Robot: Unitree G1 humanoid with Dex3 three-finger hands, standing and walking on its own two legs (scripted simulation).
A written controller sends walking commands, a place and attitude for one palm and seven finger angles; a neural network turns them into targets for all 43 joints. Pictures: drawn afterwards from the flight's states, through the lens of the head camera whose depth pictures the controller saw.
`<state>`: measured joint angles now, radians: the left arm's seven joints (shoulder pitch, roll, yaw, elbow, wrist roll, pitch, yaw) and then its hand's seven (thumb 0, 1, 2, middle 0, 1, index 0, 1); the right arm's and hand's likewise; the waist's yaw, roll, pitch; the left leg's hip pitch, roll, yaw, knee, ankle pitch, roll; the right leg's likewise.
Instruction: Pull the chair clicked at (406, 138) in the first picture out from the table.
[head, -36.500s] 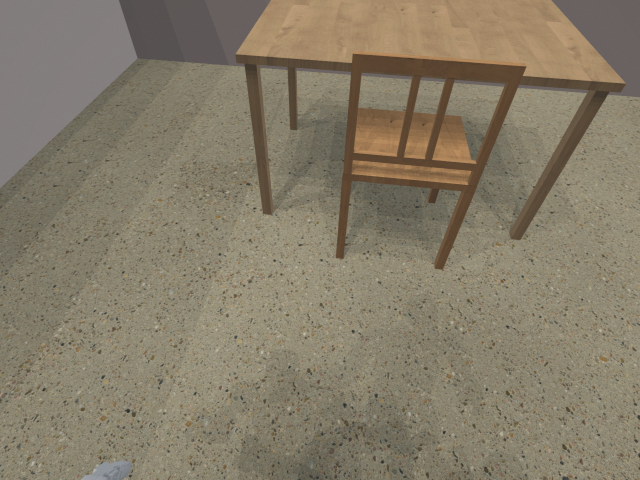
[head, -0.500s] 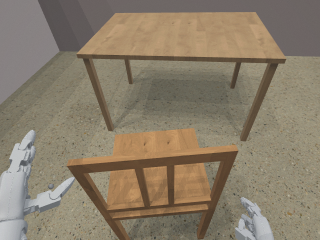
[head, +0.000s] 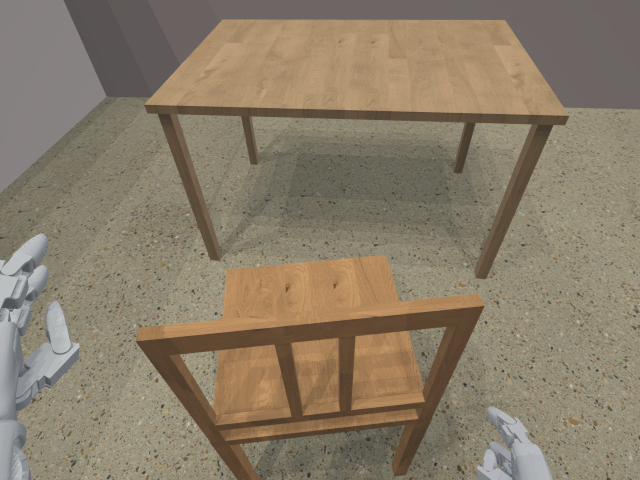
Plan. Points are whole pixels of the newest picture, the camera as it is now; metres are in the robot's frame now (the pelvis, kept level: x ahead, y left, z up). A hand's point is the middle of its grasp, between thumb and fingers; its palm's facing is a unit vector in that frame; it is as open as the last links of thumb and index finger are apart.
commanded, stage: draw the hand back to the body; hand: left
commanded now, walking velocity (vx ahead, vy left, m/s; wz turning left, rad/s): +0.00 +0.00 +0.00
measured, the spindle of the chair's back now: (290, 379) +0.29 +0.09 -0.11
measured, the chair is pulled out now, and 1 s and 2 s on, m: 0.57 0.57 0.57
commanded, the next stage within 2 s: step back with the hand held close in 0.06 s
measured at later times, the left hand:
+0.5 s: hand (80, 350) +0.19 +0.26 +0.14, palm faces +0.32 -0.79 -0.53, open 7.4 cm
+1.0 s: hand (34, 425) +0.12 +0.26 +0.15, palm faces +0.40 -0.76 -0.52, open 7.4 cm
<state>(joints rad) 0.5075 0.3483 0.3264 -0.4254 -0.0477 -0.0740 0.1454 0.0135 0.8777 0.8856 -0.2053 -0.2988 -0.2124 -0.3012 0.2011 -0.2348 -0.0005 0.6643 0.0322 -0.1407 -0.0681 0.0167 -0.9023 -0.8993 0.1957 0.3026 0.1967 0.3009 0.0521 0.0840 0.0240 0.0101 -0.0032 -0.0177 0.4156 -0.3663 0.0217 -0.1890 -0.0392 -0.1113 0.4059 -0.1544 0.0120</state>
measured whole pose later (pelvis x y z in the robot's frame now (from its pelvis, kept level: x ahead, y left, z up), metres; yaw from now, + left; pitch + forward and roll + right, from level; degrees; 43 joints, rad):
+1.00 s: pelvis -0.08 -0.01 -0.01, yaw +1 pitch +1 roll -1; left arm 0.59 0.44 0.42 -0.56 -0.02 -0.12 0.17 0.01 0.89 0.89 -0.21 -0.30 -0.22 -0.31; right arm 0.21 -0.22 0.00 0.56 0.03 -0.04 -0.10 0.02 -0.90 -0.90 0.20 0.30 0.20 0.30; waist -0.01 -0.01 0.04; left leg -0.31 0.00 -0.03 0.61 -0.33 0.02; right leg -0.44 -0.04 -0.11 0.50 -0.22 0.02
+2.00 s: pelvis -0.21 -0.03 -0.01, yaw -2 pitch +3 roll +1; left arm 0.67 0.50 0.49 -0.55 -0.05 -0.21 0.13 0.01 0.89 0.89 -0.21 -0.30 -0.22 -0.31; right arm 0.17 -0.21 -0.04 0.60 0.04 -0.07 -0.09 0.02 -0.90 -0.90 0.20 0.30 0.20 0.30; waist -0.03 -0.08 0.01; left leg -0.31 -0.04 0.06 0.52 -0.27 0.04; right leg -0.31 -0.06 -0.01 0.65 -0.41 0.02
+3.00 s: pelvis -0.26 -0.01 -0.01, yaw +3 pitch -1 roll -2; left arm 0.34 0.17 0.00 0.71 0.03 0.09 0.00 0.01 0.92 0.89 -0.19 -0.30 -0.20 -0.30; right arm 0.27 -0.17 0.01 0.84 -0.03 0.02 0.00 0.01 -0.90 -0.90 0.20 0.30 0.20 0.30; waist -0.03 -0.03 0.02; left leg -0.39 -0.06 -0.03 0.62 -0.21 0.06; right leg -0.22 -0.02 -0.07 0.59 -0.36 0.00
